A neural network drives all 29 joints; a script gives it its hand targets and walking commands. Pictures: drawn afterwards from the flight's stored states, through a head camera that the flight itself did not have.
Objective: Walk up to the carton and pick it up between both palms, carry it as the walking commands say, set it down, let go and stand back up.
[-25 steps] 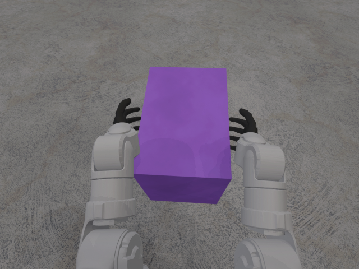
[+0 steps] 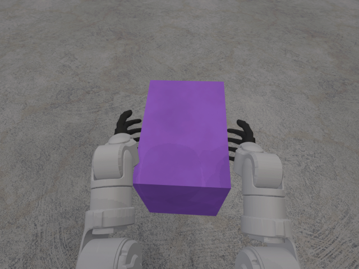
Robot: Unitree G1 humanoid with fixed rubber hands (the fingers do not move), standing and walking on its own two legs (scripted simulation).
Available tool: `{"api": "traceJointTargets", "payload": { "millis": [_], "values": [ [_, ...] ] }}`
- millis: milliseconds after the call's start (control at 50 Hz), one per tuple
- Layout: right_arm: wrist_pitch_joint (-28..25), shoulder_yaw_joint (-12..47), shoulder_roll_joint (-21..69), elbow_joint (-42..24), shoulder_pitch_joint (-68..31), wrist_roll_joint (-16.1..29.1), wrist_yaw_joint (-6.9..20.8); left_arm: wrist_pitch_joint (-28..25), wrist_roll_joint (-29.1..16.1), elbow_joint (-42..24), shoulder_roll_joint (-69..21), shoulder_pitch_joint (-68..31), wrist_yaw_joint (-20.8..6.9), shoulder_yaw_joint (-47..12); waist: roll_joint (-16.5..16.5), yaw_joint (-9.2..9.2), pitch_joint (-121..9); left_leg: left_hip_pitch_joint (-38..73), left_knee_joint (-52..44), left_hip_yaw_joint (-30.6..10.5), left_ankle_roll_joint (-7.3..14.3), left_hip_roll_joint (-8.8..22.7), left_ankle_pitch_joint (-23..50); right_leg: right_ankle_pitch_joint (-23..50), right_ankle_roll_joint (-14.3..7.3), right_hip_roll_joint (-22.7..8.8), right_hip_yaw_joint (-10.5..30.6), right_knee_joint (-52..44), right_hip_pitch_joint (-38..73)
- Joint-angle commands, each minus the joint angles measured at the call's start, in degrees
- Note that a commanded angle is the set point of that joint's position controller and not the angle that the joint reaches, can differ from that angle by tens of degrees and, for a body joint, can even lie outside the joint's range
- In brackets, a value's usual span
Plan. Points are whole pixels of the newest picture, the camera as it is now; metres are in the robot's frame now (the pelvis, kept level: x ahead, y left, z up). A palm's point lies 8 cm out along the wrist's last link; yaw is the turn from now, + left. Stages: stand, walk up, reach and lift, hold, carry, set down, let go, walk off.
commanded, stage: carry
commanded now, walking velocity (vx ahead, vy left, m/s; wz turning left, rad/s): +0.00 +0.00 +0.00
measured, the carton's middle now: (184, 151) +0.39 -0.01 +0.02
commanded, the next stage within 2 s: none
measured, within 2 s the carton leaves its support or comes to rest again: neither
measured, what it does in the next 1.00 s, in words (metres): steps on the spot: right foot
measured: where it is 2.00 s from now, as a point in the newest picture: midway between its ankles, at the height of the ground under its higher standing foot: outside the picture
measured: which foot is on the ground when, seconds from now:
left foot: down 0.00-1.00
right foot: down 0.00-0.20, up 0.22-0.32, down 0.34-1.00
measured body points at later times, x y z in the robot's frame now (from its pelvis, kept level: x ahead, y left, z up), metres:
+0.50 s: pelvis +0.02 +0.01 +0.01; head +0.02 +0.01 +0.46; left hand +0.36 +0.15 +0.11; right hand +0.36 -0.12 +0.09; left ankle -0.03 +0.12 -0.72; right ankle -0.01 -0.11 -0.72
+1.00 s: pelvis -0.04 +0.00 +0.01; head -0.07 +0.00 +0.46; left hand +0.29 +0.14 +0.12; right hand +0.28 -0.13 +0.10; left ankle -0.03 +0.12 -0.72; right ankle -0.01 -0.11 -0.72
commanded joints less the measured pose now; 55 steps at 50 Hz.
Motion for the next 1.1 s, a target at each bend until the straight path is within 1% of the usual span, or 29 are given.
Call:
{"api": "traceJointTargets", "payload": {
  "millis": [0, 20, 40, 60, 80, 120, 180, 220, 260, 280, 300, 340, 360, 400, 460, 480, 540, 560, 600, 640, 700, 740, 780, 820, 840, 920, 1020, 1040, 1080],
  "values": [
    [-2.6, 35.4, 54.67, -13.58, -35.91, 21.73, 11.58, 1.62, -19.42, -5.95, -53.03, -25.46, -10.23, -38.37, 3.88, 0.89, -32.4, 10.87, 3.66, -1.67, 2.28, 7.09, 60.33, 39.57, -1.07, -4.57, 1.97, -4.46, 13.8],
    [-3.07, 35.73, 54.98, -14.91, -40.35, 21.92, 11.53, 1.58, -19.29, -4.85, -53.45, -27.79, -10.43, -38.47, -0.46, 0.98, -33.89, 5.67, 4.77, -0.31, 1.32, 5.45, 46.73, 60.06, -2.77, -8.01, 5.24, -1.04, 20.19],
    [-2.77, 35.5, 55.76, -14.25, -36.96, 20.81, 11.51, 1.79, -18.65, -3.64, -53.8, -24.29, -10.87, -37.07, -9.39, 1.14, -33.16, -1.13, 3.44, 0.83, 0.77, 3.98, 33.34, 72.9, -4.23, -10.66, 5.99, 0.49, 27.18],
    [-3.57, 35.55, 55.75, -16.46, -44.65, 21.27, 11.07, 1.12, -19.28, -4.64, -54.86, -31.63, -10.71, -37.46, -12.25, 1.03, -32.29, -5.27, 2.31, 1.92, 0.59, 2.92, 20.26, 80.8, -5.8, -11.84, 8.08, 0.83, 29.75],
    [-4.26, 36.73, 55.88, -17.72, -49.94, 22.18, 10.91, 0.29, -18.73, -4.7, -53.92, -35.3, -10.42, -36.7, -14.38, 0.63, -32.03, -5.42, -4.77, 2.7, 1.34, 2.31, 15.64, 82.47, -5.66, -11.8, 5.93, 1.99, 31.87],
    [-4.11, 36.33, 55.58, -15.31, -48.2, 22.1, 10.81, 0.44, -18.22, -2.78, -53.83, -33.44, -10.12, -36.62, -8.91, 0.28, -31.3, 6.02, -10.35, 0.56, 2.9, 4.64, 33.04, 61.04, -2.13, -7.94, 3.12, 3.27, 20.87],
    [-4.08, 34.9, 55.07, -12.95, -38.13, 22.02, 11.05, 0.89, -18.73, -3.66, -54.15, -26.24, -10.22, -39.11, 12.04, -0.21, -29.45, 30.0, -4.19, -8.53, 6.11, 12.71, 83.58, -1.48, 1.86, 0.83, -2.02, 3.24, -6.75],
    [-4.18, 34.63, 55.37, -15.06, -38.58, 22.47, 11.64, 1.0, -19.28, -6.79, -54.81, -28.91, -10.07, -40.52, 15.69, -1.11, -26.93, 34.29, -4.19, -10.65, 7.49, 13.65, 89.33, -11.08, 2.15, 3.02, -0.86, 0.98, -14.49],
    [-3.03, 34.05, 53.97, -13.82, -32.31, 20.84, 11.89, 2.14, -17.88, -2.38, -54.11, -20.11, -10.37, -38.81, 11.48, 0.1, -26.26, 25.1, -4.65, -8.44, 5.79, 12.18, 76.98, -2.02, 0.8, 2.33, -0.82, -4.15, -5.36],
    [-2.85, 34.31, 53.41, -14.66, -35.07, 21.35, 11.85, 2.32, -18.49, -3.93, -53.86, -22.49, -10.44, -39.0, 12.2, 0.7, -26.32, 18.04, -3.09, -5.41, 4.24, 10.53, 69.04, 8.73, 0.03, 0.46, -0.03, -8.36, 1.89],
    [-2.88, 34.41, 52.91, -12.48, -37.36, 21.44, 11.53, 2.07, -18.4, -3.55, -51.7, -25.84, -10.16, -38.26, 8.22, 0.91, -28.72, 13.73, -0.88, -3.5, 2.63, 8.46, 58.62, 21.8, -1.35, -1.74, 1.71, -10.03, 9.14],
    [-3.51, 35.78, 53.4, -12.36, -47.91, 21.64, 10.74, 1.45, -17.27, 0.81, -51.28, -30.69, -10.03, -35.16, -7.41, 0.77, -30.36, -1.24, 3.27, 0.14, 1.14, 4.48, 26.3, 72.65, -4.98, -10.61, 8.67, -4.71, 26.26],
    [-3.53, 35.54, 55.57, -12.91, -43.13, 21.21, 11.19, 0.86, -17.6, -1.6, -54.1, -29.99, -9.98, -36.29, -10.63, 0.67, -33.07, -3.86, 0.01, 1.87, 0.92, 3.41, 11.64, 82.64, -8.3, -13.55, 10.37, -1.12, 30.43],
    [-3.5, 35.9, 54.73, -15.4, -45.72, 21.19, 11.1, 1.06, -16.41, 1.13, -54.1, -27.05, -10.38, -34.45, -14.72, 0.51, -30.78, -2.17, -9.57, 1.75, 1.52, 3.82, 7.42, 71.95, -7.44, -12.55, 7.69, -2.03, 28.72],
    [-3.61, 34.7, 54.93, -10.95, -36.27, 19.85, 11.19, 0.67, -16.21, 1.35, -53.54, -21.62, -10.6, -35.01, -5.97, 0.55, -29.53, 11.18, -7.93, -2.26, 2.51, 7.28, 41.39, 43.92, -1.8, -6.36, 3.24, -0.87, 14.07],
    [-3.26, 34.67, 54.69, -10.91, -32.57, 20.08, 11.58, 1.1, -16.54, -0.28, -53.03, -19.7, -10.78, -36.23, 0.33, 0.35, -29.41, 15.16, -6.93, -2.8, 2.62, 8.64, 55.58, 35.01, -0.98, -5.05, 1.63, 0.34, 10.1],
    [-3.72, 34.31, 55.42, -13.13, -36.59, 21.0, 12.12, 0.81, -18.31, -4.67, -54.66, -27.01, -11.06, -38.51, 9.6, -0.08, -28.6, 22.18, -4.96, -6.45, 4.32, 11.92, 73.65, 13.01, 0.51, -0.85, -0.58, -0.26, 0.37],
    [-3.41, 34.14, 55.3, -12.99, -32.33, 20.79, 12.5, 1.44, -17.78, -3.84, -54.89, -22.0, -11.06, -39.25, 11.56, 0.22, -26.65, 21.36, -5.48, -5.72, 4.07, 11.67, 73.54, 10.12, 0.57, -0.61, -0.56, -2.38, 0.08],
    [-2.97, 34.23, 54.83, -12.9, -35.52, 21.14, 12.38, 1.67, -18.35, -4.74, -54.16, -25.24, -10.85, -39.09, 9.22, 0.29, -27.46, 17.93, -4.52, -5.4, 3.95, 10.34, 68.32, 16.33, -0.15, -1.4, 0.19, -3.81, 4.15],
    [-2.61, 34.05, 55.22, -13.72, -31.05, 20.6, 12.61, 2.27, -17.62, -3.19, -54.91, -18.7, -11.28, -38.48, 6.03, 0.57, -29.24, 11.79, -1.78, -2.36, 2.53, 8.0, 53.08, 36.61, -2.54, -5.27, 3.05, -2.71, 11.45],
    [-2.55, 34.71, 56.37, -13.57, -37.47, 20.57, 12.8, 1.65, -18.13, -3.59, -55.3, -25.81, -11.7, -37.15, -5.95, 0.58, -29.58, 3.6, -3.96, -0.84, 1.33, 5.86, 27.82, 49.0, -4.41, -8.82, 5.51, -3.53, 18.61],
    [-2.75, 34.1, 55.61, -11.8, -39.55, 19.65, 12.3, 1.56, -17.41, 0.31, -55.1, -26.59, -11.75, -35.79, -6.78, 0.65, -27.8, 3.29, -5.22, -1.7, 2.04, 5.85, 24.08, 46.13, -4.27, -8.43, 5.58, -4.1, 16.89],
    [-2.9, 34.45, 56.07, -11.8, -42.89, 20.09, 12.34, 1.59, -16.36, 1.77, -54.34, -26.3, -12.04, -34.09, -6.45, 0.58, -27.01, 5.46, -7.63, -2.51, 2.82, 6.31, 23.2, 34.56, -2.94, -7.07, 4.52, -5.19, 13.06],
    [-2.42, 33.51, 57.22, -9.1, -31.4, 19.14, 12.74, 1.89, -16.26, 1.49, -55.58, -19.6, -12.24, -35.06, -1.13, 0.38, -25.53, 7.66, -10.4, -5.79, 3.82, 8.25, 30.45, 25.97, -2.29, -5.16, 2.99, -3.31, 9.58],
    [-2.66, 33.94, 56.01, -10.13, -35.8, 19.71, 12.77, 1.93, -15.66, 3.41, -55.0, -19.95, -12.26, -34.5, -0.7, 0.55, -23.76, 6.51, -10.63, -6.64, 4.47, 8.43, 30.3, 21.48, -1.65, -3.8, 2.57, -3.82, 8.03],
    [-2.13, 32.59, 56.69, -7.88, -32.24, 19.23, 13.38, 2.15, -16.51, 0.86, -55.63, -21.8, -12.42, -35.46, 3.87, 0.77, -20.37, 2.14, -13.35, -6.52, 3.58, 7.68, 20.19, 13.45, -2.51, -3.21, 3.55, -6.91, 7.31],
    [-1.84, 32.39, 56.18, -7.05, -37.35, 19.25, 13.24, 2.58, -15.77, 3.4, -54.87, -24.12, -12.08, -33.7, 1.63, 0.97, -20.08, -0.57, -14.3, -7.02, 3.39, 7.2, 14.49, 9.75, -3.44, -2.99, 4.26, -8.5, 7.76],
    [-1.64, 32.51, 55.5, -6.49, -38.54, 18.94, 13.01, 2.65, -15.21, 4.81, -54.02, -23.88, -11.9, -32.94, -1.52, 0.95, -19.04, -0.24, -13.94, -6.1, 3.03, 6.55, 10.65, 7.88, -3.82, -3.97, 5.98, -10.98, 5.88],
    [-1.98, 32.72, 55.52, -6.3, -36.81, 19.2, 12.88, 2.49, -15.59, 4.7, -54.18, -22.78, -11.9, -33.46, -0.29, 0.81, -19.84, 0.01, -14.55, -6.72, 3.05, 6.52, 10.59, 7.05, -4.28, -3.65, 5.64, -10.63, 6.4]
  ]
}}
